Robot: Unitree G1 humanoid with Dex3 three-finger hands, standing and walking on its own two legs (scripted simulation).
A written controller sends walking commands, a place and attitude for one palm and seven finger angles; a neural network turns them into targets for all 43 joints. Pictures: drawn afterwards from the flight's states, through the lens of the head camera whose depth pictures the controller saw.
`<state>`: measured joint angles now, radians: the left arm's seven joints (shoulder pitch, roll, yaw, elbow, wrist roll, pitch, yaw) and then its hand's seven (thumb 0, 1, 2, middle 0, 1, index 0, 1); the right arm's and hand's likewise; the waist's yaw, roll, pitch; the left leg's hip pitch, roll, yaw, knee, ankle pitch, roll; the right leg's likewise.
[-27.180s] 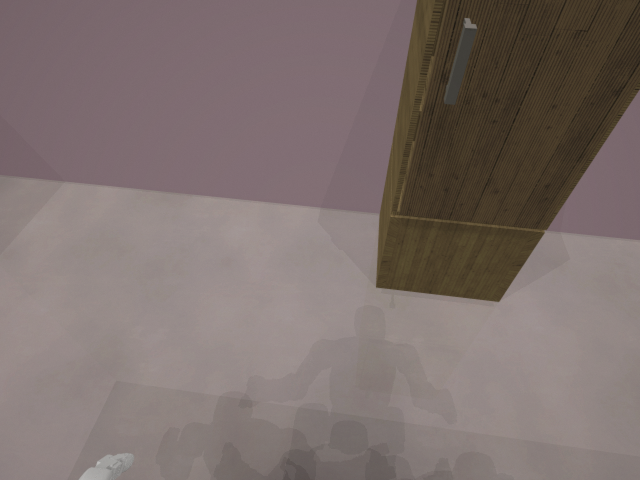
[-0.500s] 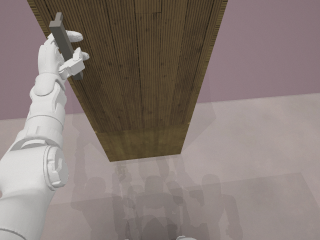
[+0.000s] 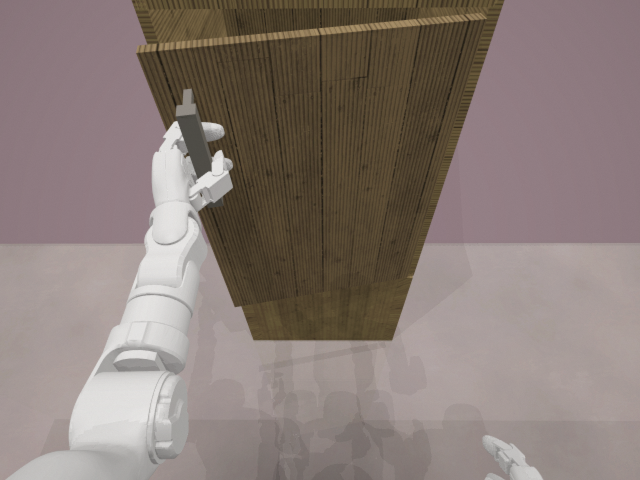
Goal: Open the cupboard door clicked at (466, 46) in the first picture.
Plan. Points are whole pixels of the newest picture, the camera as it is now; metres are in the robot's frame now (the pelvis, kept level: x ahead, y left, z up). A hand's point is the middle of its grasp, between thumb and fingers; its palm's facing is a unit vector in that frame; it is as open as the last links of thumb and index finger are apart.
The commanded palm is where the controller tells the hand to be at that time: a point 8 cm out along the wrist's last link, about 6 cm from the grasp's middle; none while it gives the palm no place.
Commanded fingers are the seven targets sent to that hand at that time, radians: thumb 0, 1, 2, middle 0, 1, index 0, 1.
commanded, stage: pull the door open along its arc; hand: left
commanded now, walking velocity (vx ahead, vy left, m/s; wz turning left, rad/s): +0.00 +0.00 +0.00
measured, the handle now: (202, 151) +0.50 +0.16 +0.14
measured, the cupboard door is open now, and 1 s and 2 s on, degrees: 11 39 36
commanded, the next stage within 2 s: open thumb and fingers to let go in 0.90 s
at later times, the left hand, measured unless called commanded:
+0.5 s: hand (235, 192) +0.43 +0.11 +0.14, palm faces +0.42 -0.91 +0.04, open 5.5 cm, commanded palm +0.35 +0.14 +0.13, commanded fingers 0.00 0.90 0.90 -0.40 -1.35 -0.40 -1.35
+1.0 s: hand (293, 281) +0.30 +0.03 +0.14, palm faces +0.26 -0.97 -0.02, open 6.1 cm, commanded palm +0.26 +0.08 +0.13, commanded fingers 0.00 0.83 0.87 -0.40 -1.34 -0.40 -1.34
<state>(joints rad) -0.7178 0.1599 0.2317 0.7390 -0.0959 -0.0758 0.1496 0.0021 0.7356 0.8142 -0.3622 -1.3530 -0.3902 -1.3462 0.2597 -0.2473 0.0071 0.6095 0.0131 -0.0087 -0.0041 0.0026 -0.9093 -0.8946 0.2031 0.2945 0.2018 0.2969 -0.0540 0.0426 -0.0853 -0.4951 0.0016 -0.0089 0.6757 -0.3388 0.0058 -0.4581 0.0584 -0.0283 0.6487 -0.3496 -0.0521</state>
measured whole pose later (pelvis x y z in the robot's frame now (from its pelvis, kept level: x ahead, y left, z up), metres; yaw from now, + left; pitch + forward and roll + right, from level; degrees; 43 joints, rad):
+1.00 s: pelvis +0.00 -0.01 +0.01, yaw +2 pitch -2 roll +0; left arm -0.01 -0.08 -0.34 -0.14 0.00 0.26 0.56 0.03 0.68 0.73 -0.34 -1.32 -0.37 -1.33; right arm 0.04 -0.14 0.03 0.60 -0.02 0.09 0.06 0.00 -0.91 -0.89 0.20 0.29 0.20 0.30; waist 0.01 0.06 -0.05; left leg -0.23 0.00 -0.04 0.58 -0.32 -0.01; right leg -0.18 0.06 -0.05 0.55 -0.34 -0.07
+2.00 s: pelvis -0.02 +0.00 +0.01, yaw +2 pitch -2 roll +0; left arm -0.17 -0.10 -0.29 0.06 0.05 0.17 0.47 -0.01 -0.49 0.30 -0.38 -0.57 -0.32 -0.63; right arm 0.11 -0.14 0.03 0.64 -0.02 0.11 0.03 0.01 -0.91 -0.89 0.20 0.29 0.20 0.30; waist 0.03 0.03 0.00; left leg -0.24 -0.03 -0.04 0.55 -0.27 0.01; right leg -0.20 0.03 -0.06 0.55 -0.31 -0.05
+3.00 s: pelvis +0.01 -0.01 +0.01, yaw +1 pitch -1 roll +0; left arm 0.34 0.14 -0.07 -0.37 -0.14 0.08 -0.03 -0.01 -0.50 0.30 -0.18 -0.32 -0.17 -0.30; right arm 0.18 -0.21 0.06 0.50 0.02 0.01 -0.02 0.01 -0.91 -0.90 0.20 0.29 0.20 0.30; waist 0.03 0.06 -0.04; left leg -0.23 0.00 -0.02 0.58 -0.33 -0.01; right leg -0.19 0.06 -0.04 0.57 -0.35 -0.07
